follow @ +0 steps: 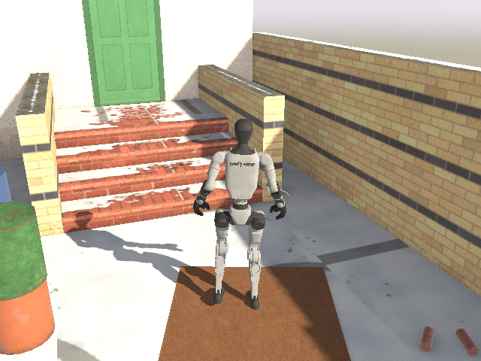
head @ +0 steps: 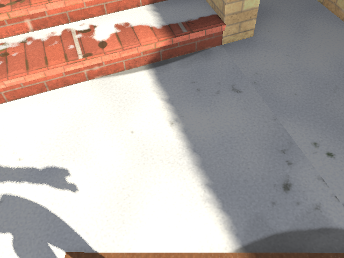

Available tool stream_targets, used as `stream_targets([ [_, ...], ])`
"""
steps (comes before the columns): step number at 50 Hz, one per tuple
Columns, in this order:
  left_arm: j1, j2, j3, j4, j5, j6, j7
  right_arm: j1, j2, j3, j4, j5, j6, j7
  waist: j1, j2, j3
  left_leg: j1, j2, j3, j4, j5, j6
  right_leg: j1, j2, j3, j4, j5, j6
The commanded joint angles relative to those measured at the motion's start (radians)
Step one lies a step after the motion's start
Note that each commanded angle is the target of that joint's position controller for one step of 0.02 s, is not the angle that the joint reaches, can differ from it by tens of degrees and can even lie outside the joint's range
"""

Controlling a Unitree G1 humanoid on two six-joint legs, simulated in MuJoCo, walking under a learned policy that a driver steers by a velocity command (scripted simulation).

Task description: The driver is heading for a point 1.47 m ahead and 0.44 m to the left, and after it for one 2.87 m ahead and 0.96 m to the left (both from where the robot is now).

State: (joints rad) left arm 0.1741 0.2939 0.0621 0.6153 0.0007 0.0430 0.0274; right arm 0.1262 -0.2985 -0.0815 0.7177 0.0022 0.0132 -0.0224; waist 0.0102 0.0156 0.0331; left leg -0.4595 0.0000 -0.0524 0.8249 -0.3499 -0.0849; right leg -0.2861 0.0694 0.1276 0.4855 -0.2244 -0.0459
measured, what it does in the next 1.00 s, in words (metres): walks ahead: left foot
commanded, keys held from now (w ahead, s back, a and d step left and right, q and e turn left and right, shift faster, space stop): no key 0.46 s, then w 0.54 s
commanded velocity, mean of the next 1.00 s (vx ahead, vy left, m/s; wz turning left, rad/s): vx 0.16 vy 0.00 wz -0.08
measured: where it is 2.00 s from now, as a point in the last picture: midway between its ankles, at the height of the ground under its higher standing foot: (184, 190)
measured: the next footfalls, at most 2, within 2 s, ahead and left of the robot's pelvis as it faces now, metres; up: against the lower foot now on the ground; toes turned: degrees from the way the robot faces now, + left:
left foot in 0.10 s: +0.05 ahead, +0.14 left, +0.00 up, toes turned -4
left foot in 1.14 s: +0.44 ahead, +0.13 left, +0.00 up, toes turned -2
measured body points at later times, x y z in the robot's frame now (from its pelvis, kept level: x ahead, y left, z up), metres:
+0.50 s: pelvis +0.01 +0.03 -0.01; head +0.02 +0.03 +0.44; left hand +0.14 +0.29 -0.12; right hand +0.16 -0.22 -0.11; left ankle +0.01 +0.14 -0.74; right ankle +0.01 -0.10 -0.74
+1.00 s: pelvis +0.16 +0.01 +0.00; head +0.19 -0.01 +0.45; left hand +0.14 +0.27 -0.12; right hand +0.36 -0.24 -0.09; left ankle +0.31 +0.15 -0.69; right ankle +0.04 -0.09 -0.74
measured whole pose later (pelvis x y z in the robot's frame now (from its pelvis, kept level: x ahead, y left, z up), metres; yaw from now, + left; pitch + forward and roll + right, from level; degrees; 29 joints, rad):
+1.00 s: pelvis +0.16 +0.01 +0.00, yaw -3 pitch +2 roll +0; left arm 0.48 0.22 0.03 0.82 -0.01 -0.06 0.00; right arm 0.09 -0.28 -0.04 0.70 0.02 -0.08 0.05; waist 0.09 0.04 0.02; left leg -0.63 0.07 0.00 0.73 -0.07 0.00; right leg 0.05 0.03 0.02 0.22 -0.29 -0.04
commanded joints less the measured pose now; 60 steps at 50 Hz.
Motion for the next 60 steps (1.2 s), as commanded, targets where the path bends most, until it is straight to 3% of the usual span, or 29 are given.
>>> stream_targets([
  [1, -0.010, 0.154, 0.039, -0.053, 0.003, -0.007, -0.005, -0.037, -0.077, -0.013, -0.079, 0.007, -0.018, 0.010, 0.026, -0.178, -0.107, 0.060, 0.003, 0.008, -0.095, -0.023, 0.012, 0.092, -0.258, 0.253, -0.091, 0.289, -0.188],
  [4, -0.049, 0.119, 0.021, -0.044, -0.011, -0.007, -0.009, 0.018, -0.053, -0.008, -0.065, 0.002, -0.033, 0.022, -0.026, -0.153, -0.099, 0.217, -0.001, 0.024, -0.379, 0.148, 0.046, 0.055, -0.218, 0.262, -0.049, 0.263, -0.143],
  [5, -0.019, 0.093, 0.012, -0.033, -0.006, -0.013, -0.009, 0.028, -0.065, -0.007, -0.067, -0.014, -0.038, 0.023, -0.025, -0.117, -0.105, 0.308, 0.038, -0.016, -0.456, 0.285, 0.066, 0.016, -0.184, 0.251, -0.039, 0.181, -0.093],
  [6, 0.019, 0.061, 0.003, -0.029, 0.017, -0.021, -0.008, 0.043, -0.128, -0.015, -0.081, -0.032, -0.041, 0.018, 0.004, 0.014, -0.133, 0.388, 0.181, -0.144, -0.463, 0.489, 0.113, -0.036, -0.109, 0.172, 0.069, 0.026, -0.029],
  [7, 0.070, 0.055, 0.005, -0.025, 0.012, -0.027, -0.010, -0.009, -0.142, -0.012, -0.067, -0.041, -0.040, 0.018, 0.077, 0.185, -0.115, 0.307, 0.261, -0.232, -0.454, 0.531, 0.235, -0.042, -0.023, 0.051, 0.089, -0.165, 0.025],
  [8, 0.052, 0.090, 0.010, -0.015, 0.025, -0.027, -0.006, -0.055, -0.072, 0.006, -0.083, -0.032, -0.043, 0.021, 0.057, 0.178, -0.109, 0.244, 0.263, -0.247, -0.484, 0.412, 0.276, 0.020, -0.057, 0.030, 0.072, -0.157, 0.062],
  [9, 0.016, 0.104, 0.018, -0.012, 0.021, -0.026, -0.004, -0.062, -0.056, 0.012, -0.082, -0.028, -0.046, 0.024, 0.040, 0.157, -0.092, 0.242, 0.207, -0.205, -0.481, 0.309, 0.238, 0.038, -0.059, 0.026, 0.044, -0.086, 0.065],
  [13, -0.002, 0.071, 0.013, 0.003, 0.017, -0.010, -0.011, -0.024, -0.072, 0.015, -0.070, -0.021, -0.054, 0.020, 0.010, 0.090, -0.044, 0.212, 0.109, -0.101, -0.461, 0.113, 0.139, 0.059, -0.068, 0.038, -0.007, 0.032, 0.042],
  [22, 0.026, 0.050, 0.014, 0.054, 0.012, -0.031, -0.004, 0.012, -0.045, 0.027, -0.061, -0.014, -0.045, 0.017, -0.016, -0.035, -0.054, 0.263, 0.058, -0.041, -0.387, 0.176, 0.129, 0.051, -0.082, 0.063, -0.031, 0.114, 0.040],
  [24, 0.047, 0.042, 0.011, 0.069, 0.013, -0.030, 0.000, 0.024, -0.036, 0.031, -0.051, -0.016, -0.044, 0.018, -0.014, -0.032, -0.072, 0.265, 0.048, -0.032, -0.396, 0.094, 0.129, 0.064, -0.073, 0.052, -0.032, 0.044, 0.038],
  [26, 0.064, 0.049, 0.015, 0.076, 0.005, -0.030, 0.005, 0.035, -0.065, 0.022, -0.042, -0.005, -0.037, 0.014, -0.017, 0.007, -0.028, 0.239, 0.047, -0.060, -0.425, -0.191, 0.162, -0.002, -0.031, 0.005, 0.010, -0.229, 0.022],
  [29, 0.037, 0.024, 0.010, 0.051, -0.011, -0.068, -0.001, 0.117, -0.117, 0.008, -0.013, 0.011, -0.046, 0.004, -0.035, 0.125, 0.068, 0.252, 0.225, -0.330, -0.582, -0.476, 0.284, -0.177, -0.019, -0.092, 0.183, -0.256, 0.020],
  [31, 0.005, 0.027, 0.010, 0.038, -0.021, -0.098, -0.011, 0.133, -0.138, 0.001, 0.000, 0.014, -0.053, 0.001, -0.040, 0.139, 0.110, 0.221, 0.308, -0.435, -0.626, -0.440, 0.334, -0.197, -0.072, -0.098, 0.229, -0.204, 0.012],
  [34, 0.137, 0.020, 0.017, 0.094, -0.023, -0.124, -0.033, 0.034, -0.119, 0.008, -0.021, 0.027, -0.047, 0.011, 0.046, 0.131, 0.064, 0.086, 0.202, -0.239, -0.566, -0.264, 0.261, 0.108, -0.051, -0.144, 0.017, -0.115, -0.027],
  [35, 0.214, 0.041, 0.028, 0.129, -0.016, -0.126, -0.035, 0.014, -0.086, 0.017, -0.029, 0.023, -0.049, 0.013, 0.075, 0.096, 0.032, 0.012, 0.140, -0.156, -0.466, -0.177, 0.219, 0.247, -0.057, -0.105, -0.002, -0.056, -0.028],
  [36, 0.316, 0.108, 0.047, 0.148, -0.012, -0.130, -0.031, -0.023, -0.017, 0.038, -0.057, 0.018, -0.059, 0.015, 0.106, -0.083, 0.007, -0.110, 0.024, -0.007, -0.197, -0.084, 0.145, 0.347, -0.201, 0.159, -0.132, -0.225, -0.094],
  [37, 0.378, 0.199, 0.069, 0.148, -0.011, -0.137, -0.042, -0.033, -0.033, 0.035, -0.096, 0.027, -0.080, 0.011, 0.119, -0.301, -0.002, -0.272, -0.053, 0.051, 0.080, -0.141, 0.107, 0.430, -0.392, 0.536, -0.275, -0.282, -0.230],
  [38, 0.356, 0.141, 0.049, 0.140, -0.003, -0.145, -0.042, -0.023, -0.089, 0.017, -0.092, 0.039, -0.094, 0.012, 0.100, -0.220, 0.023, -0.383, -0.017, -0.026, 0.257, -0.226, 0.114, 0.441, -0.437, 0.595, -0.283, -0.249, -0.276],
  [39, 0.325, 0.102, 0.036, 0.130, -0.003, -0.150, -0.039, 0.006, -0.091, 0.014, -0.077, 0.045, -0.104, 0.020, 0.073, -0.152, 0.039, -0.433, 0.020, -0.049, 0.327, -0.153, 0.135, 0.459, -0.412, 0.502, -0.265, -0.204, -0.254],
  [41, 0.280, 0.082, 0.025, 0.122, -0.002, -0.144, -0.037, -0.003, -0.075, 0.016, -0.063, 0.028, -0.114, 0.033, 0.055, -0.077, 0.040, -0.461, 0.076, -0.029, 0.305, 0.005, 0.152, 0.455, -0.359, 0.344, -0.281, -0.078, -0.198],
  [43, 0.274, 0.043, 0.007, 0.126, 0.000, -0.130, -0.036, -0.020, -0.055, 0.018, -0.062, 0.021, -0.111, 0.053, 0.045, -0.102, 0.033, -0.390, 0.095, 0.008, 0.225, 0.095, 0.133, 0.399, -0.300, 0.200, -0.307, 0.126, -0.161],
  [48, 0.302, 0.097, 0.013, 0.146, -0.008, -0.113, -0.014, -0.165, 0.010, 0.048, -0.109, 0.015, -0.110, 0.074, 0.079, -0.099, 0.064, -0.234, 0.053, 0.087, -0.124, 0.309, 0.074, 0.257, -0.236, 0.018, -0.351, 0.247, -0.144],
  [51, 0.325, 0.126, 0.020, 0.171, -0.016, -0.117, -0.013, -0.218, -0.018, 0.043, -0.132, 0.025, -0.114, 0.080, 0.078, -0.123, 0.087, -0.121, 0.028, 0.083, -0.238, 0.392, 0.085, 0.214, -0.265, 0.006, -0.376, 0.219, -0.141],
  [54, 0.295, 0.138, 0.028, 0.183, -0.022, -0.118, -0.013, -0.186, -0.068, 0.024, -0.131, 0.024, -0.119, 0.082, 0.026, -0.122, 0.069, -0.067, 0.025, 0.055, -0.279, 0.383, 0.135, 0.293, -0.305, -0.016, -0.316, 0.370, -0.108],
  [56, 0.271, 0.155, 0.035, 0.182, -0.014, -0.107, -0.012, -0.054, -0.112, 0.000, -0.099, 0.018, -0.114, 0.071, -0.054, -0.135, -0.036, 0.115, -0.027, 0.098, -0.274, 0.307, 0.179, 0.326, -0.286, -0.048, -0.126, 0.707, -0.079],
  [57, 0.268, 0.143, 0.029, 0.178, -0.008, -0.099, -0.010, 0.106, -0.142, -0.019, -0.053, 0.020, -0.108, 0.060, -0.131, -0.119, -0.133, 0.324, -0.037, 0.111, -0.278, 0.305, 0.208, 0.263, -0.244, -0.080, 0.075, 0.771, -0.052],
  [58, 0.288, 0.100, 0.012, 0.154, 0.013, -0.096, -0.005, 0.278, -0.210, -0.034, -0.022, 0.010, -0.102, 0.046, -0.179, 0.010, -0.276, 0.630, 0.157, -0.114, -0.252, 0.277, 0.271, 0.040, -0.187, -0.103, 0.404, 0.455, -0.022],
  [59, 0.459, -0.054, -0.030, 0.156, -0.008, -0.112, -0.018, 0.309, -0.264, -0.039, -0.004, -0.001, -0.105, 0.061, -0.075, 0.328, -0.446, 0.887, 0.372, -0.646, -0.432, -0.081, 0.431, -0.280, 0.004, -0.050, 0.751, -0.314, 0.033],
  [60, 0.368, 0.066, -0.006, 0.167, -0.035, -0.129, -0.022, 0.275, -0.153, -0.013, -0.008, 0.012, -0.108, 0.061, -0.114, 0.224, -0.358, 0.815, 0.348, -0.726, -0.558, -0.200, 0.388, -0.390, -0.037, 0.039, 0.848, -0.329, 0.017],
])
